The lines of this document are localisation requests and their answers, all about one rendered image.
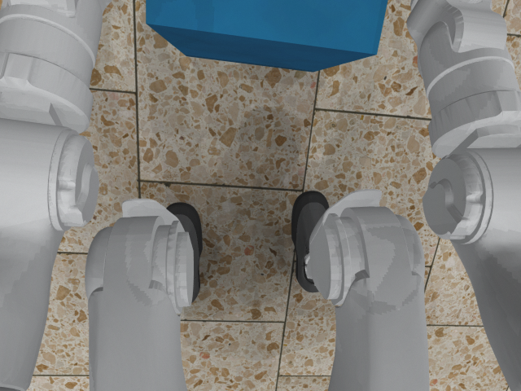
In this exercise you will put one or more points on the right robot upper arm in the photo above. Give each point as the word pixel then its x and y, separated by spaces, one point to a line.
pixel 474 199

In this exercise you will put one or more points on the left robot forearm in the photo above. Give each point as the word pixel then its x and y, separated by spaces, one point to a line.
pixel 48 49

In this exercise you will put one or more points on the right robot forearm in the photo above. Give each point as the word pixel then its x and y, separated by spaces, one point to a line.
pixel 468 74

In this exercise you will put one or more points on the robot foot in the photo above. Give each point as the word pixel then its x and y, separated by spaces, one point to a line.
pixel 190 221
pixel 307 210

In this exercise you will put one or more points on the right robot foot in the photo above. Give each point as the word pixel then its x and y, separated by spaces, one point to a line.
pixel 307 210

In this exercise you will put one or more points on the carton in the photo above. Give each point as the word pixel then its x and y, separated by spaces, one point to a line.
pixel 305 35

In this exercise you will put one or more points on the left robot foot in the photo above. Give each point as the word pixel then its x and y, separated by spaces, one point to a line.
pixel 190 221

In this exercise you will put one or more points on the left robot upper arm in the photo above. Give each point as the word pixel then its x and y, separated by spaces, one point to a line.
pixel 48 183

